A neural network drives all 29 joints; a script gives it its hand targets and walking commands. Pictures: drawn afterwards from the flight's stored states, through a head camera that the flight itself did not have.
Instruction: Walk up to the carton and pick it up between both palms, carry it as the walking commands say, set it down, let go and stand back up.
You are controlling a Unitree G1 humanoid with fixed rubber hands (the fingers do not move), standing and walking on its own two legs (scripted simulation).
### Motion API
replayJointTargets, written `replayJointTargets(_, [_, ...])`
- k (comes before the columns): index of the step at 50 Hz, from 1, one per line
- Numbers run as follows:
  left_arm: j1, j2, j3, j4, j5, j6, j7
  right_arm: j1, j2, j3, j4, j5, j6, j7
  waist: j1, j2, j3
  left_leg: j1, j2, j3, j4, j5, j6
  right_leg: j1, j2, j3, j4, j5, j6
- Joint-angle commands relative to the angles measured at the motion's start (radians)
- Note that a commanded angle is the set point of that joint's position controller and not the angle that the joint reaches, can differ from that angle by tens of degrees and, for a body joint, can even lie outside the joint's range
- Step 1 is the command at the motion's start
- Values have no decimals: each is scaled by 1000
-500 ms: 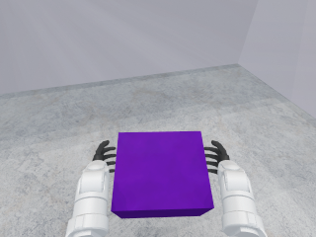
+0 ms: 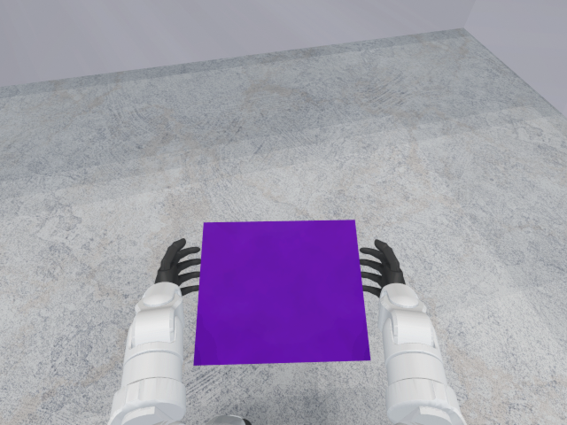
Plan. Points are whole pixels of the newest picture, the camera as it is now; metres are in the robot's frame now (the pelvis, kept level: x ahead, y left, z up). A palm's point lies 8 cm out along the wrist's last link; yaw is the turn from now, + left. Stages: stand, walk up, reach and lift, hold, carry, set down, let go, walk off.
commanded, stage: set down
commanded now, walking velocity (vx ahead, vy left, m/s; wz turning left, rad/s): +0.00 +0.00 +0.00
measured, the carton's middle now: (280, 295) +0.33 +0.04 -0.11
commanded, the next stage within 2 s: none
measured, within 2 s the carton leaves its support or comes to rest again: neither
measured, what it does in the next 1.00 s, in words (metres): lowers itself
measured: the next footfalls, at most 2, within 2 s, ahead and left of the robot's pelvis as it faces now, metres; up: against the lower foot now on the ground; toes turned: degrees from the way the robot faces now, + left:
none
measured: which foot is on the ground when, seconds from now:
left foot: down 0.00-1.00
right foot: down 0.00-1.00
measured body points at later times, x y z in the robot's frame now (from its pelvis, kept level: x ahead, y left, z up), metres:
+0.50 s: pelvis -0.04 +0.02 -0.05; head +0.13 +0.02 +0.37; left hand +0.32 +0.21 -0.12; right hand +0.36 -0.13 -0.12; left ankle +0.03 +0.13 -0.73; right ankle +0.01 -0.10 -0.73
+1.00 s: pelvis -0.05 +0.00 -0.13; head +0.16 +0.01 +0.26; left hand +0.34 +0.21 -0.21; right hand +0.40 -0.12 -0.21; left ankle +0.03 +0.13 -0.73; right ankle +0.01 -0.10 -0.73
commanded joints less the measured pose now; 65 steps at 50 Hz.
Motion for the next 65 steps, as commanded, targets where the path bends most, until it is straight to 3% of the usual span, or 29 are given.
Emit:
replayJointTargets(1, [-478, -797, -530, 36, -186, -65, -252, -457, 810, 506, 16, 177, -74, 248, -5, -8, -447, 138, -95, -1, 50, 300, 34, 67, 32, 76, -29, 303, 10])
replayJointTargets(10, [-501, -823, -567, 42, -189, -130, -224, -486, 786, 516, 58, 178, -134, 277, 2, 1, -597, 36, -90, -12, 144, 375, 15, -125, 65, 53, 83, 311, 1])
replayJointTargets(22, [-697, -886, -557, 77, -190, -116, -231, -688, 798, 470, 118, 167, -119, 337, -10, -11, -729, -150, -96, -4, 271, 182, 7, -409, 73, 16, 238, 96, -17])
replayJointTargets(32, [-832, -906, -548, 57, -192, -96, -248, -806, 825, 449, 147, 170, -92, 361, -8, -28, -834, -321, -110, 16, 392, 68, 11, -556, 78, 0, 368, 20, -20])
replayJointTargets(40, [-888, -895, -558, 43, -214, -90, -261, -849, 851, 468, 148, 198, -81, 344, 6, -47, -948, -477, -120, 44, 512, 69, 8, -625, 85, -5, 471, 33, -8])
replayJointTargets(50, [-936, -853, -535, 91, -248, -103, -268, -876, 861, 483, 187, 214, -84, 289, 23, -63, -1061, -684, -128, 70, 662, 112, 4, -683, 93, 14, 593, 107, 18])
replayJointTargets(65, [-1057, -814, -519, 107, -284, -114, -204, -1012, 779, 464, 250, 253, -115, 248, 35, -67, -1111, -790, -126, 73, 811, 85, -19, -894, 117, -25, 762, 30, 16])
